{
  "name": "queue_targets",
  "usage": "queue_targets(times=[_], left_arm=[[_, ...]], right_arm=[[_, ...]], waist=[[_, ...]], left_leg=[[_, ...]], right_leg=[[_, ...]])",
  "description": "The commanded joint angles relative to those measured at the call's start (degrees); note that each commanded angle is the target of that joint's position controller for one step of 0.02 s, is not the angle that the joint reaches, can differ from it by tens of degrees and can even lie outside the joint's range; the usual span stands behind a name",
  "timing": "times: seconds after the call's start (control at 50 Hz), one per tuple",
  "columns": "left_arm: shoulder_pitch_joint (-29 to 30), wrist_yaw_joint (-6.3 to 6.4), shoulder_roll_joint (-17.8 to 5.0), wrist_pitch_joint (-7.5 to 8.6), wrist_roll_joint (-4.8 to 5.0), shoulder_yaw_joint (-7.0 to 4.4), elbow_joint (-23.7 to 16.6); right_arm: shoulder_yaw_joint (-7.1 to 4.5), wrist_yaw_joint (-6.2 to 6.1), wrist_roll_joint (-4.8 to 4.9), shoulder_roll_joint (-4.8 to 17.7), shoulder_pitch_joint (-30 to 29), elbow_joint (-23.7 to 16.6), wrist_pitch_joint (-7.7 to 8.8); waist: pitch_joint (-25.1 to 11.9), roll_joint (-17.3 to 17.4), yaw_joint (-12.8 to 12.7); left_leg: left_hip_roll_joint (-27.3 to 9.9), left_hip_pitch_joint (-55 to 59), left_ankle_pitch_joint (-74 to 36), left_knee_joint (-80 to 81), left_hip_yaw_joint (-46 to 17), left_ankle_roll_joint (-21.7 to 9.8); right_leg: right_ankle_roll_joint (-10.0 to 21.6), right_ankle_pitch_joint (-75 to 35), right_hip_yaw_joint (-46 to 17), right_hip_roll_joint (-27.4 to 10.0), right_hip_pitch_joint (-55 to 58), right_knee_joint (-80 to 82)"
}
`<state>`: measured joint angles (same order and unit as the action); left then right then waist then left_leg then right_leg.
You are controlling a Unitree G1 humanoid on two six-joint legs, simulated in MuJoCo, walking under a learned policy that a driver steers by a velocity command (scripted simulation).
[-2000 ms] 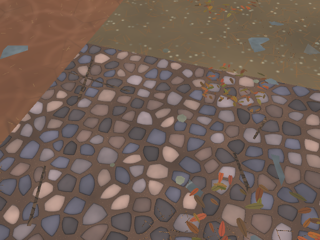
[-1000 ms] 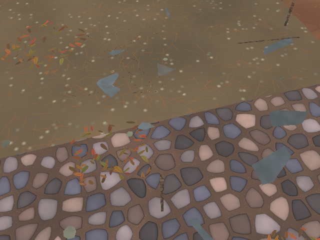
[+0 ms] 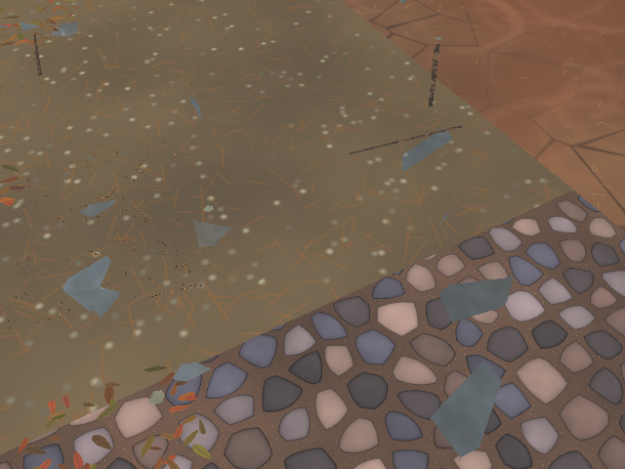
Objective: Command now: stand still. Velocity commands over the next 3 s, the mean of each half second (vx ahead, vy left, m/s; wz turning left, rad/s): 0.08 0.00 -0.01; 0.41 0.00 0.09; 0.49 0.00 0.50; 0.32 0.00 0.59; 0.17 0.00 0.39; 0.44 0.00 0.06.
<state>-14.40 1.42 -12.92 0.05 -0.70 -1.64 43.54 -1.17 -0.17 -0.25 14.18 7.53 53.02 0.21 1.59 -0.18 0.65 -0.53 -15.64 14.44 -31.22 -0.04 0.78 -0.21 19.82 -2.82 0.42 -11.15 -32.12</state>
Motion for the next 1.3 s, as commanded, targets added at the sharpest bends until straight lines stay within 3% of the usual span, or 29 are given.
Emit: queue_targets(times=[0.02, 0.28, 0.3, 0.34, 0.36, 0.4, 0.44, 0.46, 0.5, 0.52, 0.54, 0.56, 0.58, 0.6, 0.66, 0.72, 0.78, 0.88, 0.94, 0.96, 0.98, 1.0, 1.02, 1.04, 1.06, 1.08, 1.14, 1.18, 1.3], left_arm=[[-1.11, 0.22, -6.40, 0.76, 0.05, -1.73, -2.25], [-1.99, 0.65, -5.99, 1.03, 0.19, -1.55, 3.76], [-3.23, 0.71, -5.69, 0.94, 0.25, -1.51, 4.87], [-3.71, 0.90, -7.58, 0.64, 0.82, -2.17, 5.56], [-4.09, 1.00, -8.41, 0.77, 1.04, -2.40, 5.51], [-7.09, 0.94, -10.94, 1.86, 1.75, -3.18, 6.44], [-5.53, 0.80, -11.26, 3.00, 2.01, -3.43, 6.58], [-3.56, 0.60, -10.54, 3.26, 2.08, -3.23, 6.13], [1.06, 0.16, -9.43, 3.17, 2.28, -2.86, 4.89], [3.19, 0.02, -7.01, 3.51, 2.03, -2.14, 3.68], [4.02, 0.20, -4.35, 4.41, 1.89, -1.62, 1.40], [4.16, 0.30, -6.35, 5.31, 2.89, -2.15, 1.14], [2.52, -0.17, -7.05, 5.92, 3.76, -2.38, 1.89], [1.55, -0.56, -6.60, 6.26, 3.63, -2.30, 2.90], [4.20, -1.33, -6.73, 6.21, 2.11, -3.04, 2.75], [8.50, -1.90, -4.13, 5.40, 1.84, -2.34, 1.39], [15.67, -2.31, -2.45, 5.41, 2.06, -1.25, -0.94], [21.52, -3.44, -4.88, 6.04, 2.51, -1.35, -3.46], [15.69, -3.35, -8.72, 6.64, 2.32, -2.88, -2.47], [7.12, -2.85, -10.89, 6.60, 2.42, -4.19, 0.03], [-4.05, -2.13, -13.67, 6.45, 2.01, -5.29, 2.40], [-10.49, -2.09, -19.36, 6.01, 0.61, -6.48, 3.94], [-9.77, -2.45, -14.63, 5.99, 0.47, -4.97, 3.93], [-3.91, -2.46, -10.70, 6.23, 1.01, -3.71, 3.59], [0.90, -2.48, -8.55, 6.42, 1.28, -3.05, 3.11], [4.17, -2.72, -6.75, 6.68, 0.95, -2.63, 3.40], [7.25, -2.90, -4.95, 7.46, 0.11, -2.54, 4.98], [6.69, -2.40, -6.59, 7.87, 0.10, -3.03, 6.06], [3.27, -0.51, -10.26, 7.08, -0.02, -3.94, 7.30]], right_arm=[[-1.35, -0.55, 0.11, 6.23, -0.96, -1.38, 0.18], [-1.69, -1.52, 0.22, 6.01, -1.38, 4.30, -0.69], [-1.57, -1.55, 0.22, 5.39, -0.30, 5.20, -0.76], [-1.90, -1.63, 0.84, 5.81, -0.13, 5.77, -0.78], [-1.93, -1.59, 0.95, 5.79, -1.09, 5.28, -0.31], [-1.65, -0.97, 1.40, 4.10, -3.42, 3.82, 1.69], [-1.76, 0.01, 1.91, 4.20, -3.18, 3.30, 3.68], [-1.79, 0.50, 2.22, 4.10, -1.48, 3.77, 4.45], [-2.54, 0.98, 2.09, 4.62, 8.29, 8.12, 5.12], [-3.54, 0.92, 1.55, 7.59, 14.54, 10.08, 5.17], [-5.23, 1.21, 1.57, 14.25, 21.77, 11.36, 5.28], [-4.09, 1.49, 0.50, 11.92, 21.40, 10.83, 5.84], [-3.07, 1.42, 0.47, 8.72, 17.31, 9.40, 6.42], [-2.64, 1.49, 0.59, 7.26, 14.76, 8.13, 6.69], [-1.30, 1.44, 0.47, 4.48, 14.23, 7.37, 5.99], [-1.23, 0.26, 0.23, 6.12, 16.83, 7.35, 5.05], [-1.43, -0.60, 0.17, 8.03, 17.50, 6.60, 4.58], [-2.03, -0.96, 1.55, 8.52, 20.46, 6.87, 4.26], [-2.96, -0.98, 1.44, 10.09, 18.30, 5.65, 3.74], [-2.83, -0.84, 1.03, 9.56, 17.53, 5.05, 3.43], [-2.20, -0.68, 0.27, 7.88, 16.52, 3.47, 3.26], [-0.06, -0.47, 0.49, -0.76, 24.04, 2.16, 3.95], [-0.52, -0.33, 2.11, 1.27, 24.39, 2.79, 4.93], [-2.26, -0.50, 3.64, 6.76, 18.54, 0.74, 5.25], [-2.51, -0.90, 3.54, 7.04, 14.99, -0.27, 5.21], [-2.83, -1.23, 2.61, 6.14, 13.75, -0.44, 4.88], [-3.28, -1.02, 2.35, 2.45, 15.93, -0.70, 2.42], [-3.66, -1.14, 2.07, 2.71, 13.27, -2.95, 1.32], [-3.43, 0.92, 1.44, 2.95, 2.64, -7.79, 1.98]], waist=[[-3.18, -0.03, 0.12], [-1.39, -0.20, 0.32], [-2.50, -0.53, 0.25], [0.77, -2.50, -0.28], [3.46, -3.85, -0.85], [6.77, -9.30, -2.20], [9.02, -10.60, -1.21], [8.73, -9.94, 0.20], [5.32, -6.68, 4.79], [3.16, 0.29, 6.75], [0.27, 15.89, 8.01], [0.22, 14.06, 7.24], [2.81, 8.66, 4.51], [2.98, 6.17, 3.14], [3.22, 5.14, 2.23], [3.42, 4.68, 2.88], [4.92, 4.83, 4.20], [7.11, 5.42, 3.59], [2.21, 6.80, -1.46], [-3.41, 6.82, -5.77], [-11.66, 5.37, -10.65], [-23.30, -9.96, -7.83], [-25.45, -14.87, -7.57], [-13.68, -11.19, -6.34], [-7.54, -7.50, -4.71], [-4.13, -4.85, -2.93], [-1.58, -6.44, 0.88], [0.42, -5.05, 1.41], [2.96, -1.52, -1.05]], left_leg=[[-2.25, 5.35, -12.98, 3.11, -2.34, -1.65], [-1.91, 6.11, -10.85, 4.72, -2.17, -1.29], [-1.05, 6.41, -5.16, 4.65, -1.22, -1.34], [1.64, 1.75, 12.91, 1.61, 1.28, -2.01], [2.03, -2.37, 17.59, -0.29, 1.59, -2.40], [2.57, -9.29, 13.32, -8.45, 3.53, -2.63], [-0.51, -11.11, 10.51, -11.43, 0.93, -4.58], [-0.86, -8.94, 11.11, -7.56, 1.11, -5.63], [1.07, 8.59, 3.59, 3.24, 2.28, -5.95], [-4.07, 15.98, 5.92, 8.16, -7.23, -7.33], [-15.53, 24.46, 12.65, 17.60, -29.74, -14.20], [-21.40, 25.50, 12.91, 21.42, -41.47, -18.16], [-20.93, 24.10, 11.18, 20.40, -36.83, -17.18], [-18.39, 23.15, 9.88, 20.41, -30.57, -15.14], [-13.35, 19.80, -4.52, 22.42, -17.10, -11.25], [-11.65, 18.09, -15.13, 23.67, -10.67, -11.66], [-10.35, 13.14, -15.22, 25.49, -6.59, -11.12], [-13.16, 14.41, -16.31, 24.20, -8.29, -10.93], [-13.74, 16.95, -32.68, 15.55, -8.20, -8.94], [-11.08, 14.80, -39.14, 6.00, -6.51, -7.49], [-8.08, 4.81, -30.79, -8.88, -5.16, -5.51], [1.45, -15.49, -2.62, -31.74, -1.19, -1.72], [2.17, -21.00, 17.76, -42.09, -8.28, -2.23], [-1.06, -25.53, 14.19, -45.70, -7.99, -3.11], [-3.92, -24.99, 8.90, -44.52, -6.28, -3.68], [-5.85, -22.14, 5.11, -41.69, -5.98, -3.73], [-8.40, -15.54, 1.59, -37.47, -5.73, -3.80], [-8.95, -18.71, -1.37, -35.36, -5.91, -3.35], [-8.01, -23.35, -16.20, -17.49, -3.45, -2.15]], right_leg=[[1.53, -16.85, -2.37, -2.62, -2.44, 5.53], [1.17, -14.27, -1.23, -1.97, -2.27, 7.88], [1.39, -8.31, -0.85, -1.55, -1.77, 8.69], [3.87, 12.25, -2.91, -1.94, -4.27, 10.76], [5.62, 20.76, -6.21, -4.00, -5.48, 13.09], [10.33, 28.94, -17.97, -12.00, -3.68, 19.97], [13.17, 24.30, -23.84, -16.85, -4.04, 21.77], [12.29, 20.07, -21.56, -16.08, -3.96, 20.42], [8.24, 10.73, -12.14, -9.89, -10.71, 13.97], [5.06, 2.70, -4.79, -4.71, -16.01, 2.23], [0.83, 3.85, 3.81, 2.70, -26.20, -17.02], [0.96, 12.59, -1.52, 2.33, -33.02, -29.84], [2.45, 9.03, -4.06, -0.91, -36.23, -35.65], [3.64, 3.61, -3.40, -3.21, -36.86, -36.22], [3.40, -6.64, -0.27, -6.84, -33.87, -29.46], [0.82, -10.92, 2.73, -6.45, -32.88, -21.06], [-0.25, -17.91, 4.58, -4.82, -27.91, -8.54], [0.75, -21.13, 2.76, -3.08, -22.92, 0.82], [2.86, -17.33, 3.27, -0.80, -11.86, 2.77], [4.33, -16.17, 4.22, 0.49, -0.30, 2.96], [7.05, -14.08, -1.54, -5.54, 17.25, 0.53], [14.82, 0.40, -26.51, -21.60, 38.49, 5.17], [16.03, 9.03, -41.86, -25.20, 35.30, 16.31], [12.57, 11.04, -33.15, -23.06, 25.80, 17.98], [10.82, 5.24, -24.15, -21.28, 16.69, 18.83], [9.70, -1.79, -16.97, -18.78, 9.00, 20.34], [9.24, -9.68, -4.58, -15.13, -0.54, 24.32], [10.51, -12.07, -1.15, -15.77, -1.68, 26.35], [10.17, -17.88, 8.58, -15.27, 3.22, 27.39]])
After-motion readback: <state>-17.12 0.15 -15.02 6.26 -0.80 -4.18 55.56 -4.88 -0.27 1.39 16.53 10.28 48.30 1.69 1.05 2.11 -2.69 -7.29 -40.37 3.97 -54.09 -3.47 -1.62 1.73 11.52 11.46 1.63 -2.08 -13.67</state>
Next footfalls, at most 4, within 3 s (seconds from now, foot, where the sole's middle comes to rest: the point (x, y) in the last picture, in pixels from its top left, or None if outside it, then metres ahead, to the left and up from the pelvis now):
0.98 right None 0.43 -0.12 -0.77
1.52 left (236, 409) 0.65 0.20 -0.77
1.96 right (257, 299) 0.95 0.17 -0.77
2.38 left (202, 380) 0.72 0.28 -0.77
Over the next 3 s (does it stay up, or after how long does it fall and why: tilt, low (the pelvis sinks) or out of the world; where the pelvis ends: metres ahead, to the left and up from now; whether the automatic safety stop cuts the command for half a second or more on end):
stays up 1.00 0.35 0.01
